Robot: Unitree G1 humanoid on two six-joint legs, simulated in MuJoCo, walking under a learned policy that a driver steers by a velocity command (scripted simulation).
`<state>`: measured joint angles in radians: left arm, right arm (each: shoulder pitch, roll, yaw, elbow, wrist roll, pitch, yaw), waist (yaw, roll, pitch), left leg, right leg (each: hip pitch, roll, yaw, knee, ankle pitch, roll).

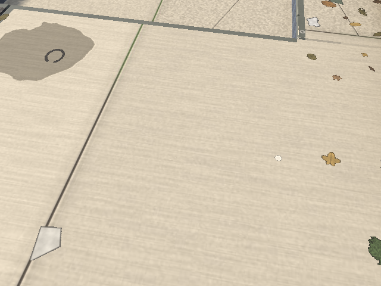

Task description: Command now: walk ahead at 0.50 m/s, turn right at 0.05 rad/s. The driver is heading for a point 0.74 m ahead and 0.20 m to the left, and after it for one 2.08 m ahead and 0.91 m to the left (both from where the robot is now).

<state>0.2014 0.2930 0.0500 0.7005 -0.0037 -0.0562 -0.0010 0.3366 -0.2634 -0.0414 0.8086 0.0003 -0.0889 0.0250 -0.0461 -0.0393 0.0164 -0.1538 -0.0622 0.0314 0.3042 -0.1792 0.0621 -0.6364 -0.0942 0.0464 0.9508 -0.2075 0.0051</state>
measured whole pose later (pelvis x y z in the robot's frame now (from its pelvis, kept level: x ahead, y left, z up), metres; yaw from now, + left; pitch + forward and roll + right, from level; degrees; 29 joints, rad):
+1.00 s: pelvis +0.27 -0.01 +0.00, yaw +17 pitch +3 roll -3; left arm 0.04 0.31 0.08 0.81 -0.01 0.01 0.03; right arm 0.20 -0.31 -0.07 0.69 0.01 0.03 -0.04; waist -0.02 -0.01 0.05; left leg -0.28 -0.04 -0.11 0.44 -0.19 0.05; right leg -0.49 0.03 0.07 0.87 -0.37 0.08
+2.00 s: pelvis +0.34 +0.07 +0.00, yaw +40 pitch +1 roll +0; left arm 0.09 0.31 0.06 0.82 -0.02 -0.06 -0.04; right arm 0.41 -0.28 -0.05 0.76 0.01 -0.06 -0.01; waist -0.06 -0.04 0.01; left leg 0.07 -0.03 -0.01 0.18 -0.28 0.05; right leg -0.62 -0.08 0.01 0.64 0.02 0.03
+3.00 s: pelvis +0.78 +0.44 +0.00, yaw +40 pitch +1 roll +1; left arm 0.11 0.30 0.04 0.80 0.00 -0.06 -0.01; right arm 0.35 -0.27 -0.05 0.83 0.00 -0.09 0.01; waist -0.06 -0.05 0.02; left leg -0.06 -0.07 0.05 0.22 -0.18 0.06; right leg -0.67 -0.13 0.04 0.76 -0.02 0.02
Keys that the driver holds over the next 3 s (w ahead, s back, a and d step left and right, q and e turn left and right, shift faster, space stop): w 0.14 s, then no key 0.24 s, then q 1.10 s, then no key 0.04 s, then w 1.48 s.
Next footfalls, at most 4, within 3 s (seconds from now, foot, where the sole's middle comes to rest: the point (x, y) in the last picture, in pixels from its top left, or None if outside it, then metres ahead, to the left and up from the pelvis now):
0.24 right None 0.32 -0.15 -0.78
0.72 left None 0.29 0.08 -0.78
1.18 right None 0.37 -0.13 -0.78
1.62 left None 0.22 0.09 -0.78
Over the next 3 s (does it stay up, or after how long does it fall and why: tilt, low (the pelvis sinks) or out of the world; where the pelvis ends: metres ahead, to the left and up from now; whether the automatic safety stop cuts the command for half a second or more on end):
stays up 0.78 0.44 0.00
